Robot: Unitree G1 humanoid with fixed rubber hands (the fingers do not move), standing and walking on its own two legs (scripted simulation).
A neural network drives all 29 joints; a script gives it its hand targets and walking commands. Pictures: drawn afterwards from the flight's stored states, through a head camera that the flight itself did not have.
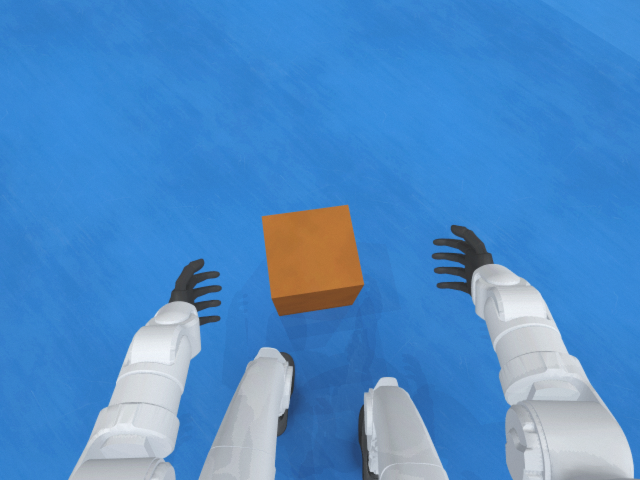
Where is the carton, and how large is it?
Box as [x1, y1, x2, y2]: [262, 205, 363, 315]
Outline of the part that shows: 347,205 262,216 271,298 279,315 348,305 353,302 363,285 363,281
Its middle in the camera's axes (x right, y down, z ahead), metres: -0.02 +0.06 +1.01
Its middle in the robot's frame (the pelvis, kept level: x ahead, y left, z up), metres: +0.51 +0.05 -0.56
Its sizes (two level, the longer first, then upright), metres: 0.210 0.200 0.250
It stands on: the floor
